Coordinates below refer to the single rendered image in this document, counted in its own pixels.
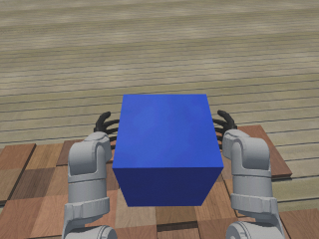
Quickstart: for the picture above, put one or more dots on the robot right forearm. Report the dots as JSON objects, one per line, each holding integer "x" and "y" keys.
{"x": 251, "y": 181}

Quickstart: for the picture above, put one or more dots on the carton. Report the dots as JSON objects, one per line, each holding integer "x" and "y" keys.
{"x": 167, "y": 152}

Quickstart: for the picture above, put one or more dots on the left robot upper arm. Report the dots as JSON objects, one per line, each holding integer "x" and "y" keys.
{"x": 93, "y": 232}

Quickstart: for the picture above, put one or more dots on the right robot upper arm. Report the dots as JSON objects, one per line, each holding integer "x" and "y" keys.
{"x": 252, "y": 230}

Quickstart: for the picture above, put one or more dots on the robot right hand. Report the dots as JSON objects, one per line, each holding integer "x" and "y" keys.
{"x": 227, "y": 125}

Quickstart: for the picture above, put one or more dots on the robot left hand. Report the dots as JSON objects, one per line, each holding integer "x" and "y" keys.
{"x": 102, "y": 126}

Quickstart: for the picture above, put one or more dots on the robot left forearm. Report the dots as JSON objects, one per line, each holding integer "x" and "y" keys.
{"x": 87, "y": 173}

